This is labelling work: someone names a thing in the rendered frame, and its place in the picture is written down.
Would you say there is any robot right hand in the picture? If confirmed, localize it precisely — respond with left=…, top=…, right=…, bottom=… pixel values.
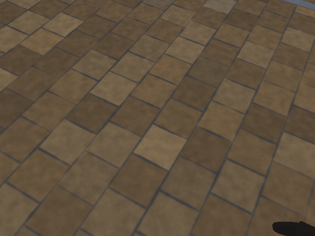
left=272, top=221, right=315, bottom=236

